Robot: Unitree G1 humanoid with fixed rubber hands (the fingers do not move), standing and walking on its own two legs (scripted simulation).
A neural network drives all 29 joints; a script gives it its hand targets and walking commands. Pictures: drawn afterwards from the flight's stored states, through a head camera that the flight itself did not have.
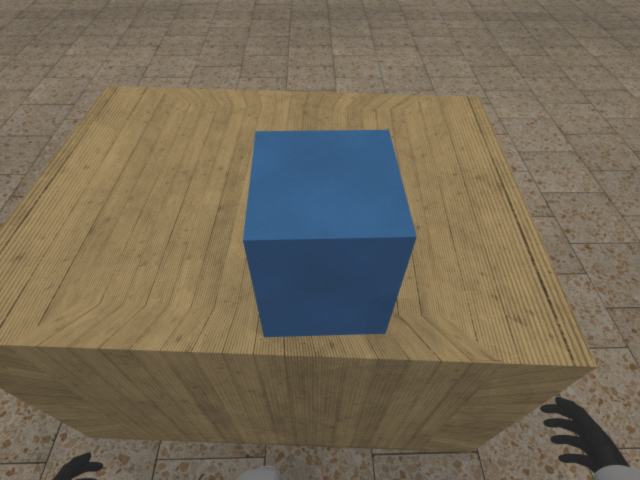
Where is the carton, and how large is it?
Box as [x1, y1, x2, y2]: [243, 130, 416, 336]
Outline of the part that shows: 388,130 255,131 243,242 264,336 385,333 416,237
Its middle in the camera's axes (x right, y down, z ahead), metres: +0.01 +0.00 +0.61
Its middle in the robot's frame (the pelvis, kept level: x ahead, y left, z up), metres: +0.46 +0.03 +0.00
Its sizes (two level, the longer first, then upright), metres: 0.210 0.200 0.250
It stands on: a pedestal, 0.63 m high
